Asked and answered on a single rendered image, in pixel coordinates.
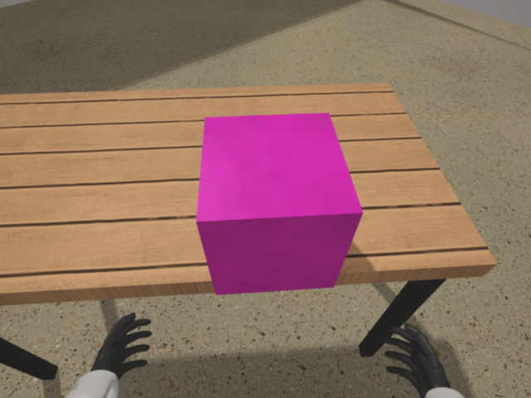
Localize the left robot forearm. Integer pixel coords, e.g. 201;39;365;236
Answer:
66;370;119;398

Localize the left robot hand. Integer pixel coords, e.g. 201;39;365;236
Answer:
90;313;152;380

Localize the carton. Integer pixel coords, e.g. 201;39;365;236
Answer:
196;113;363;295

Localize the table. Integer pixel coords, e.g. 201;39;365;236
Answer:
0;82;497;380

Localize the right robot hand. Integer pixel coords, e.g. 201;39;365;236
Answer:
383;323;451;398

